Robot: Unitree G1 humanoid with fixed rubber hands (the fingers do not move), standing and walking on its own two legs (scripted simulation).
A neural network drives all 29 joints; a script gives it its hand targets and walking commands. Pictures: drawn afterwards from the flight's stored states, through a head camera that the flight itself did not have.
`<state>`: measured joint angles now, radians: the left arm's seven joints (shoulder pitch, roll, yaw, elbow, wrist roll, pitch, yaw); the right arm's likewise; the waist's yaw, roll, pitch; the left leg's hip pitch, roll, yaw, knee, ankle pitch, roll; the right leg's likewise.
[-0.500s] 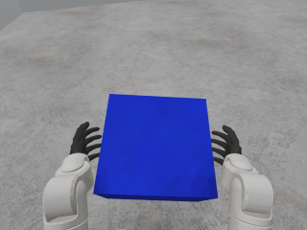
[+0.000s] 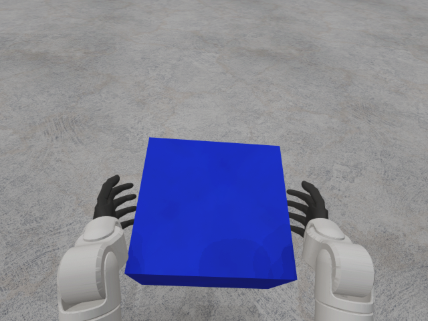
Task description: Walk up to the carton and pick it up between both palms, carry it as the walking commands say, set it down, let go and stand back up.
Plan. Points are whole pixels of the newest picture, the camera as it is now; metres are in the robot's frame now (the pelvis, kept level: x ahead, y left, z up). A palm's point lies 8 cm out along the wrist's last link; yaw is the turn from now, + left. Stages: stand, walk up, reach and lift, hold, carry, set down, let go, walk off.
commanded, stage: carry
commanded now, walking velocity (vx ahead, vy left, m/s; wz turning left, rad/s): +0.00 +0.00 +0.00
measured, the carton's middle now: (210, 215) +0.31 +0.02 +0.03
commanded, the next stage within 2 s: none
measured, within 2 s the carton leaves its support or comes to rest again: neither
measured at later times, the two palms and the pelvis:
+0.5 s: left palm out of the picture +0.10 +0.17 +0.07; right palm out of the picture +0.10 -0.16 +0.05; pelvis -0.15 +0.01 -0.01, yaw +1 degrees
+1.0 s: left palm out of the picture +0.02 +0.18 +0.08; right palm out of the picture +0.01 -0.16 +0.05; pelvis -0.23 +0.02 +0.00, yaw +0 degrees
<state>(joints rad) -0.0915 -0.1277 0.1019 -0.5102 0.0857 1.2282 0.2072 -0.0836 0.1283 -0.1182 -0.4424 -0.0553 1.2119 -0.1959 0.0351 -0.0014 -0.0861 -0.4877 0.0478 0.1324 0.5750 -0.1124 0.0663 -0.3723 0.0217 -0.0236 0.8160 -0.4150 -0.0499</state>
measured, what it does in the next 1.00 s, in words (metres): walks backwards: right foot, then left foot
